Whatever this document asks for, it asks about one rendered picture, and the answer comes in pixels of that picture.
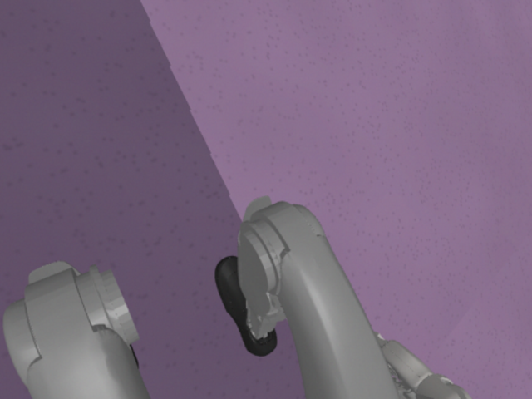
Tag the right robot hand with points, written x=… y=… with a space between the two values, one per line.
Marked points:
x=405 y=366

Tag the right robot arm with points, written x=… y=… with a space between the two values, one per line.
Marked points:
x=438 y=386

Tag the right robot foot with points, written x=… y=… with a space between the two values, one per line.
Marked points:
x=227 y=282

